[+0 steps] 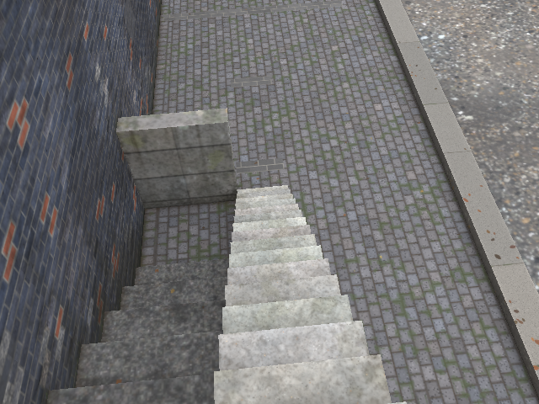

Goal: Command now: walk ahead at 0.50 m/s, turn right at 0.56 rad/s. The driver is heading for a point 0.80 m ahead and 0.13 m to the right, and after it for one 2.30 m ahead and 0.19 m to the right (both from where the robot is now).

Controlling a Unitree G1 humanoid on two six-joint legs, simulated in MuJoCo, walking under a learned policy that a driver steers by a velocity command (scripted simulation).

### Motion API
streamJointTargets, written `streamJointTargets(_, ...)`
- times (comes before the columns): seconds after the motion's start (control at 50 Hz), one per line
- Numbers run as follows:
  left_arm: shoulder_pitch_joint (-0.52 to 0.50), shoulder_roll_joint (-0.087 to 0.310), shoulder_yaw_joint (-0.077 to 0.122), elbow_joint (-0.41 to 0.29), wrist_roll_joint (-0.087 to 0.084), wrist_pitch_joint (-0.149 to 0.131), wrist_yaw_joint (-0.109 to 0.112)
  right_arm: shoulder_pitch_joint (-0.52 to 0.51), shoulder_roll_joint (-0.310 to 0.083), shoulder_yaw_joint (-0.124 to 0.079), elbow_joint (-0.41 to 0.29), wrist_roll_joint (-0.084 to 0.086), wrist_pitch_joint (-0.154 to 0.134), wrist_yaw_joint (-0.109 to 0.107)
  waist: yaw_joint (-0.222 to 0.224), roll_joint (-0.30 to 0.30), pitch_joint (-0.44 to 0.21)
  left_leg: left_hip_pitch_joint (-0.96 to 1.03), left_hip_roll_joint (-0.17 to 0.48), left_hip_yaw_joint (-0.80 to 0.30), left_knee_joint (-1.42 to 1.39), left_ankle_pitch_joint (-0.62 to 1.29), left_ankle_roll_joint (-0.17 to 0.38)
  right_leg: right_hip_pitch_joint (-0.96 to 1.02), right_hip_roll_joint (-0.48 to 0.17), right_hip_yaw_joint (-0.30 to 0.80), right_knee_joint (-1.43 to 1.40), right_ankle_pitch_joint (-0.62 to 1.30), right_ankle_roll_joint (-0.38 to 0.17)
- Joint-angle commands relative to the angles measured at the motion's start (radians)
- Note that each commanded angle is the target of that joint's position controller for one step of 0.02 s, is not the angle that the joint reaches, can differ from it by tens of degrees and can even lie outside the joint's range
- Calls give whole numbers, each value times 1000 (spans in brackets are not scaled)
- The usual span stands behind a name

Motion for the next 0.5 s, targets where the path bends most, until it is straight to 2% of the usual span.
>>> streamJointTargets(0.02,399,286,61,67,5,17,33,-180,-171,-49,-214,-45,-43,-3,205,-146,-9,-847,1,6,-84,100,17,525,-245,507,-26,485,-254)
streamJointTargets(0.04,331,176,17,51,-1,-21,13,-89,-192,-68,-126,-60,-44,10,159,-62,31,-832,-14,-44,-288,286,39,351,-263,482,72,613,-231)
streamJointTargets(0.06,123,129,-4,-3,48,-55,5,-21,-175,-71,-134,-22,-4,12,18,-22,13,-446,-50,-78,-703,472,-1,-152,-293,475,25,434,-270)
streamJointTargets(0.08,15,89,-17,-13,52,-76,7,97,-149,-81,-78,6,16,-6,-60,-2,-8,-83,-106,-54,-842,576,-40,-409,-261,405,6,329,-305)
streamJointTargets(0.1,78,76,-21,14,26,-80,9,255,-124,-86,45,2,-3,-14,-59,-31,-120,259,-169,47,-716,825,-55,-519,-181,350,79,410,-290)
streamJointTargets(0.12,16,-3,-44,-4,-12,-103,7,263,-158,-110,72,51,-31,-7,-65,-53,-92,268,-169,-19,-864,1078,-33,-571,-76,228,251,64,-228)
streamJointTargets(0.14,-37,-32,-60,-7,-49,-123,3,263,-119,-116,57,81,-40,-11,-104,26,-125,509,-202,38,-1061,1401,-54,-656,-1,89,373,-129,-178)
streamJointTargets(0.16,-5,-57,-85,9,-55,-115,4,212,-78,-113,39,87,-28,-17,-63,-20,-130,584,-193,63,-1276,1458,-62,-594,-1,2,456,-172,-152)
streamJointTargets(0.18,31,-83,-107,1,-43,-101,20,177,-73,-114,19,57,-13,-9,-20,-40,-105,626,-182,78,-1366,1452,-60,-560,11,3,580,-123,-156)
streamJointTargets(0.2,-28,-37,-110,-1,-30,-81,36,368,-76,-122,91,15,-27,4,-95,-143,-182,813,-162,61,-1214,1485,-40,-607,4,42,821,53,-157)
streamJointTargets(0.22,-128,-64,-120,-68,-57,-54,45,596,-113,-130,175,11,-39,26,-221,-120,-128,914,-24,-51,-1334,1462,57,-748,61,16,1245,19,-134)
streamJointTargets(0.24,-96,-95,-137,-125,-81,-40,62,399,-14,-66,82,-14,-47,78,-195,116,62,696,85,-120,-1697,1510,123,-739,147,-97,1599,-502,-145)
streamJointTargets(0.26,121,-69,-99,-176,-67,-11,90,210,-66,-6,116,11,-62,111,122,334,129,594,204,-218,-1300,2316,34,-928,83,-17,1742,-673,-170)
streamJointTargets(0.28,193,11,-73,-128,-54,3,75,347,-31,-5,156,76,-80,121,73,390,140,570,196,-206,-1140,1941,-12,-1149,-5,66,1608,-558,-216)
streamJointTargets(0.3,216,7,-64,-100,-25,8,55,278,5,6,137,41,-93,126,129,141,149,367,137,-128,-1197,1638,-8,-1062,-16,51,1438,-363,-239)
streamJointTargets(0.32,231,76,-36,-85,3,4,30,75,-91,-15,41,18,-110,121,217,-22,189,-65,12,28,-1419,1317,-19,-672,-15,-3,828,-63,-201)
streamJointTargets(0.34,280,68,-31,-38,-18,15,26,-182,-173,-28,-53,-8,-117,86,294,-120,160,-323,-27,106,-1554,1237,48,-299,5,-86,594,118,-117)
streamJointTargets(0.36,327,-41,-41,54,-21,16,41,-145,-252,-48,-12,-60,-109,69,295,116,104,-414,217,-180,-1466,1563,232,-73,-52,4,836,179,-36)
streamJointTargets(0.38,306,23,-16,37,-74,31,65,-102,-168,-45,1,-26,-97,52,267,75,168,-160,231,-233,-1401,1388,222,-429,-147,136,753,204,-25)
streamJointTargets(0.4,175,56,-17,-27,-48,32,80,-61,-34,-2,5,-3,-79,36,193,111,204,60,166,-179,-1362,1272,168,-637,-154,123,570,256,-78)
streamJointTargets(0.42,33,135,8,-99,-29,33,78,-126,24,9,-40,-8,-85,17,160,-11,228,-84,86,-29,-1337,1083,103,-439,-155,79,153,531,-109)
streamJointTargets(0.44,-8,79,4,-100,30,6,46,-34,-26,6,-12,-15,-83,11,136,-97,89,-63,77,-17,-1188,1028,93,-175,-141,8,43,819,-143)
streamJointTargets(0.46,18,16,-6,-68,47,-13,15,2,-88,-11,1,-14,-69,-1,95,-75,-2,17,42,41,-1103,964,95,-63,-103,-45,-64,845,-142)
streamJointTargets(0.48,151,-5,1,11,36,-22,12,8,-121,-23,29,-28,-38,-5,104,-11,-54,54,50,28,-1011,976,107,26,-100,-39,21,800,-154)
streamJointTargets(0.5,303,31,28,52,12,-7,22,-42,-152,-31,2,-21,-19,8,158,-6,-88,49,15,81,-868,1014,111,144,-63,-109,76,763,-158)
Velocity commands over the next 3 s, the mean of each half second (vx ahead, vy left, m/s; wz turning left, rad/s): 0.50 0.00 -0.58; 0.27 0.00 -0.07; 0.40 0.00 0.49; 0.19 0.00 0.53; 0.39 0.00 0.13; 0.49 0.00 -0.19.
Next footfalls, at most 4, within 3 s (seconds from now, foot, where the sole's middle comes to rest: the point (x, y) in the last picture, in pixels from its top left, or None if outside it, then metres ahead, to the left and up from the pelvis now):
0.24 left None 0.19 0.06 -0.97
0.58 right None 0.43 -0.18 -1.17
1.04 left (294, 392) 0.68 -0.09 -1.38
1.58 right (355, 351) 0.87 -0.38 -1.58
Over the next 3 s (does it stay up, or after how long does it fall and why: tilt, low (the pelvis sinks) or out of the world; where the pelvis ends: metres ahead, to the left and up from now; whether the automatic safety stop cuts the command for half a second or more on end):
stays up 1.13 0.00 -1.01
